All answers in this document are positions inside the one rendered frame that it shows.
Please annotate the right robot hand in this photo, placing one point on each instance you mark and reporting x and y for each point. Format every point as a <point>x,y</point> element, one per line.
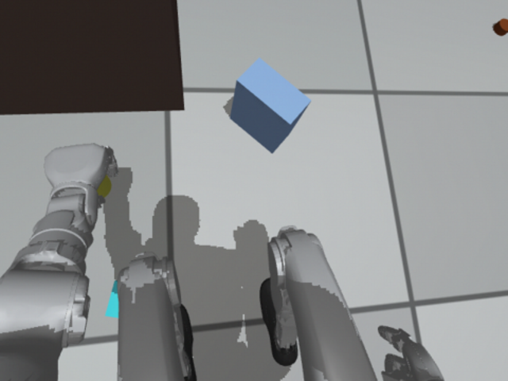
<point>417,365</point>

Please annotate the right robot foot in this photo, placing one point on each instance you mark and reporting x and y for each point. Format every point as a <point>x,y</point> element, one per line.
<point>282,356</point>

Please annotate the left robot arm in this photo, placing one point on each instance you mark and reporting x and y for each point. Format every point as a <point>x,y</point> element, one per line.
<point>44,304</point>

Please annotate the left robot hand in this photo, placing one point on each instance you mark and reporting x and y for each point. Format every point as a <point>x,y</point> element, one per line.
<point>85,163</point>

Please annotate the left robot foot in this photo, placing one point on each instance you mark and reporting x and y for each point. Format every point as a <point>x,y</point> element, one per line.
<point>187,345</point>

